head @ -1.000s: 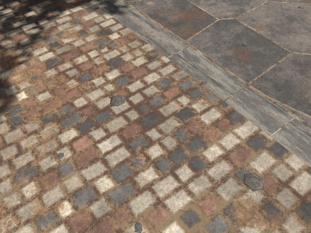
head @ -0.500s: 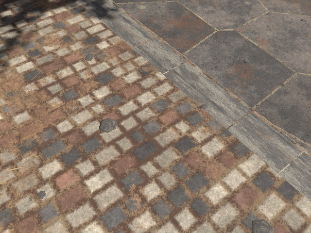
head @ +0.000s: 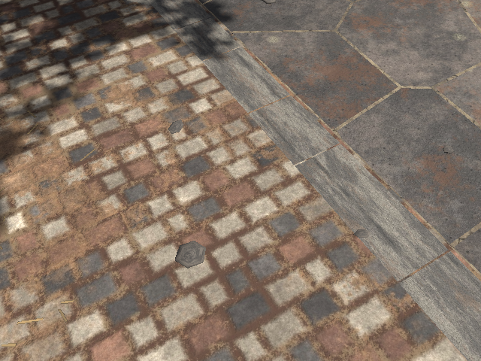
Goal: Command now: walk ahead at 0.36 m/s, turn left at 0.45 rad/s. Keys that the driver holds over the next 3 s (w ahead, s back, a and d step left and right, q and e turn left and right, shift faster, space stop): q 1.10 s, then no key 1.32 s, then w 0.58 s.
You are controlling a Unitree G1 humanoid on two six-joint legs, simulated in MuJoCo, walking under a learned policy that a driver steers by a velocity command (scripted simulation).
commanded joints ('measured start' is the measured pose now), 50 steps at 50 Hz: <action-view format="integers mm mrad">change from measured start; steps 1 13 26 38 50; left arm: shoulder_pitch -42 -68 -69 22 -45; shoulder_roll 122 218 124 233 214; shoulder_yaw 33 71 28 69 64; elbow -38 -11 -52 -54 -109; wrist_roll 4 -54 -7 7 -2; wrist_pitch -24 55 94 74 108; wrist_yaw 7 52 52 26 58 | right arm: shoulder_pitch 31 -112 -137 -115 -192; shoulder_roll -45 -75 -161 -81 -63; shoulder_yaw -24 -47 -68 -48 -39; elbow -77 -214 -278 -303 -325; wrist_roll -5 -28 -33 -16 -12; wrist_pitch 21 50 50 92 99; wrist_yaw -7 56 -18 -25 3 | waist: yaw -30 -24 11 6 56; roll -147 -139 42 -89 -234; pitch -38 -74 -194 -162 -89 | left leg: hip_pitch -114 38 245 13 -101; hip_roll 59 -21 110 -85 -32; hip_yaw -33 111 -301 -284 39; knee -22 -549 -831 -537 -230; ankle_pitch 52 206 415 -127 -45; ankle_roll -29 47 245 64 -112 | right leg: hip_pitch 112 247 -212 188 241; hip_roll -276 -288 -1 -231 -279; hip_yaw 161 -61 181 376 194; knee -217 19 512 -106 -98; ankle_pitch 492 607 -227 -33 294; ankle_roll -158 -94 102 -55 -181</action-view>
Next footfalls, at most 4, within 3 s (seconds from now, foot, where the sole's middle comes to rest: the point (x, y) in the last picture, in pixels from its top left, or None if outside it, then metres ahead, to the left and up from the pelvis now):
0.30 left None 0.25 0.14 -0.78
0.74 right None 0.29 -0.08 -0.78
1.16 left None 0.13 0.14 -0.78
1.54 right None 0.28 -0.04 -0.78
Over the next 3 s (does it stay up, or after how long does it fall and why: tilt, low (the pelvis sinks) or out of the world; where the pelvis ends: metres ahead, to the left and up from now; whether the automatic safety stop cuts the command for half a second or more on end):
stays up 0.29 0.15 0.00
